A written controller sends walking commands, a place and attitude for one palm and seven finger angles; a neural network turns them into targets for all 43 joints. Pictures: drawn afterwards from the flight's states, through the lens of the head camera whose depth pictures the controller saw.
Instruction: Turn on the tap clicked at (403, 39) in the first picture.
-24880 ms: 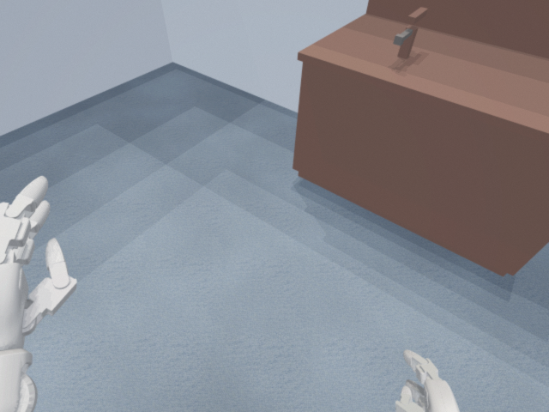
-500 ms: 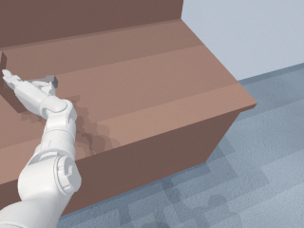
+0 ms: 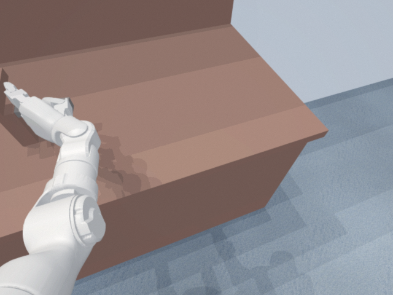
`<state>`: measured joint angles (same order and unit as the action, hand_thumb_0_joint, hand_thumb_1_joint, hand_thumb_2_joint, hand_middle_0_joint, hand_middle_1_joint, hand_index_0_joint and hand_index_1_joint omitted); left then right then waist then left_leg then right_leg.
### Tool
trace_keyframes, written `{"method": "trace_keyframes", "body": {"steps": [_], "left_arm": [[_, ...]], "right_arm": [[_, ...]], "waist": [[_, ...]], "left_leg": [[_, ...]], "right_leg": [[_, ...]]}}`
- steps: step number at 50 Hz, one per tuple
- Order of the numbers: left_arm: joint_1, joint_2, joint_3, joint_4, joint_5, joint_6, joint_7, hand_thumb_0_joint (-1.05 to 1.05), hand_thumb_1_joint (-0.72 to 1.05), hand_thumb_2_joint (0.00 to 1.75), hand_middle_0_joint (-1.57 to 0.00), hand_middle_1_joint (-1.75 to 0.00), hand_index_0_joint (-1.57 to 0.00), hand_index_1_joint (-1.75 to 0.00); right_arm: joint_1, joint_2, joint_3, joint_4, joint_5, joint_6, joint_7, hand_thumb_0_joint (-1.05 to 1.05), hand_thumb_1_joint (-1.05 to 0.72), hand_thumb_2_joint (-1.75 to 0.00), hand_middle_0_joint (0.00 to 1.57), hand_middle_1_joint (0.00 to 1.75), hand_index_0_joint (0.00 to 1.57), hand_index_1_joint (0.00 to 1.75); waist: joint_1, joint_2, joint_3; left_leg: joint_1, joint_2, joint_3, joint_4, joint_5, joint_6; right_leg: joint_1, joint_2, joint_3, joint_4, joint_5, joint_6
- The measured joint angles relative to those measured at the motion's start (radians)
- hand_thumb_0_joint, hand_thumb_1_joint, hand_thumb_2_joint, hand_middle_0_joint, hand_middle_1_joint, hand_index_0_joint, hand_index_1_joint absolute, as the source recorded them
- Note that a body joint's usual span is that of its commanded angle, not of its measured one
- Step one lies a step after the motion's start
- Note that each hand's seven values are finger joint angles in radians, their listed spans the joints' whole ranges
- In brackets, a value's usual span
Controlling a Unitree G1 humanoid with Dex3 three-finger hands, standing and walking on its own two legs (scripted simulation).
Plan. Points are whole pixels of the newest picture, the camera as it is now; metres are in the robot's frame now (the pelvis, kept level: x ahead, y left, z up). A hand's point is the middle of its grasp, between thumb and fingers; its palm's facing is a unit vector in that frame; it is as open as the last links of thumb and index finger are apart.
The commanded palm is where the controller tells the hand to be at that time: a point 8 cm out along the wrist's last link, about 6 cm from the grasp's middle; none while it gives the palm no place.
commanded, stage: lift the hand up off the lever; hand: left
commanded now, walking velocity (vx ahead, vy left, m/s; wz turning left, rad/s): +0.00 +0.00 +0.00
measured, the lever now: (65, 106) +0.54 +0.28 +0.07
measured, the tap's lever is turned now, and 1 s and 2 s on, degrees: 80 80 80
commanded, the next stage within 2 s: draw the hand back beside the body in 0.94 s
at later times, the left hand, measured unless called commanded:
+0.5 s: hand (53, 103) +0.47 +0.25 +0.14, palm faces +0.82 -0.58 -0.05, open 7.8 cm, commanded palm +0.41 +0.27 +0.14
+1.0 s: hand (53, 104) +0.46 +0.25 +0.15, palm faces +0.82 -0.57 -0.07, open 7.8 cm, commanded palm +0.40 +0.26 +0.15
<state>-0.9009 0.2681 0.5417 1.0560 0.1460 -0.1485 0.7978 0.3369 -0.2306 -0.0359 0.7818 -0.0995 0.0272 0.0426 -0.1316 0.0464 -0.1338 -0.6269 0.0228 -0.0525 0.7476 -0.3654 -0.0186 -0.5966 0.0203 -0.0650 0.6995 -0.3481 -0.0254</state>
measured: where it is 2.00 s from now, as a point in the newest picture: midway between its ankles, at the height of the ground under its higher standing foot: outside the picture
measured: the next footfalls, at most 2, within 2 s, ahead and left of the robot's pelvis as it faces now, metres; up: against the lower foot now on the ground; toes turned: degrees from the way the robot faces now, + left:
none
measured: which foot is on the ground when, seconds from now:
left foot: down 0.00-1.00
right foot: down 0.00-1.00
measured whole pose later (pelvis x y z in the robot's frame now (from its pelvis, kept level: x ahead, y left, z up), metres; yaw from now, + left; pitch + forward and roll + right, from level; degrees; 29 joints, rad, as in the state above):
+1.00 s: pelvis +0.00 +0.00 +0.01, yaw +1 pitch +9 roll -1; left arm -0.83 0.19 0.48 0.90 0.09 0.01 0.77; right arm 0.28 -0.23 -0.03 0.79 -0.07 0.01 0.02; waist -0.07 0.04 -0.11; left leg -0.48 0.01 -0.06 0.65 -0.33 -0.02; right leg -0.45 0.01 -0.07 0.62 -0.32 -0.02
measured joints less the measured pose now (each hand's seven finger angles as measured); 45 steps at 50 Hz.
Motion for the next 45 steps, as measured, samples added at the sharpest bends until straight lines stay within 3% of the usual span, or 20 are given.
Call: {"method": "trace_keyframes", "body": {"steps": [12, 17, 25, 33, 45], "left_arm": [[0.060, -0.009, 0.006, -0.052, -0.021, 0.039, -0.019, 0.02, 0.90, 0.90, -0.15, -0.15, -0.15, -0.15], [0.064, -0.013, -0.029, -0.091, -0.020, 0.034, -0.027, 0.02, 0.90, 0.90, -0.15, -0.15, -0.15, -0.15], [0.103, -0.050, -0.045, -0.153, -0.061, 0.086, -0.046, 0.02, 0.90, 0.90, -0.15, -0.15, -0.15, -0.15], [0.121, -0.088, -0.057, -0.202, -0.058, 0.119, -0.029, 0.02, 0.90, 0.90, -0.15, -0.15, -0.15, -0.15], [0.084, -0.079, -0.079, -0.182, -0.056, 0.156, -0.037, 0.02, 0.90, 0.90, -0.15, -0.15, -0.15, -0.15]], "right_arm": [[0.022, 0.000, -0.001, 0.008, 0.014, 0.002, -0.001, 0.01, -0.90, -0.90, 0.20, 0.30, 0.20, 0.30], [0.007, -0.005, -0.005, 0.013, 0.014, -0.008, -0.004, 0.01, -0.90, -0.90, 0.20, 0.30, 0.20, 0.30], [-0.010, -0.010, -0.010, 0.002, 0.026, -0.002, -0.009, 0.01, -0.90, -0.90, 0.20, 0.30, 0.20, 0.30], [-0.044, 0.001, -0.004, 0.004, 0.028, -0.007, -0.010, 0.01, -0.90, -0.90, 0.20, 0.30, 0.20, 0.30], [-0.063, 0.007, 0.005, 0.006, 0.034, -0.015, -0.022, 0.01, -0.90, -0.90, 0.20, 0.30, 0.20, 0.30]], "waist": [[0.017, -0.001, 0.002], [0.025, -0.004, 0.010], [0.043, 0.003, 0.003], [0.059, 0.004, 0.012], [0.069, 0.002, 0.016]], "left_leg": [[0.064, 0.002, -0.001, -0.036, 0.002, 0.001], [0.071, -0.001, -0.006, -0.037, 0.002, 0.002], [0.117, -0.004, 0.001, -0.071, 0.009, 0.005], [0.148, -0.010, 0.000, -0.084, 0.015, 0.007], [0.155, -0.013, -0.004, -0.098, 0.031, 0.003]], "right_leg": [[0.067, 0.003, -0.001, -0.042, 0.005, 0.001], [0.078, 0.000, -0.006, -0.047, 0.004, 0.001], [0.123, -0.003, 0.001, -0.080, 0.013, 0.006], [0.152, -0.010, 0.000, -0.086, 0.014, 0.008], [0.155, -0.012, -0.004, -0.087, 0.020, 0.004]]}}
